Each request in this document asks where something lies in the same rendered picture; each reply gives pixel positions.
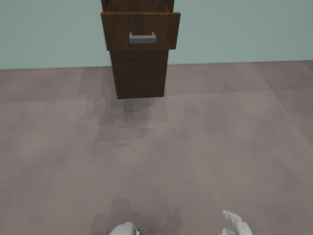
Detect handle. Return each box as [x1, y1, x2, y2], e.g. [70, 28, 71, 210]
[129, 32, 157, 44]

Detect left robot thigh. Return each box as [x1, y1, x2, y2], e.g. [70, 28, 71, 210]
[110, 224, 140, 235]

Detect cabinet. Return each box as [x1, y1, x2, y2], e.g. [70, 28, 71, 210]
[101, 0, 175, 100]

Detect right robot hand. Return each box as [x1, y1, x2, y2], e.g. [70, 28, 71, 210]
[220, 211, 253, 235]

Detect drawer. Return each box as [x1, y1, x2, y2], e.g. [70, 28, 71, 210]
[101, 3, 181, 51]

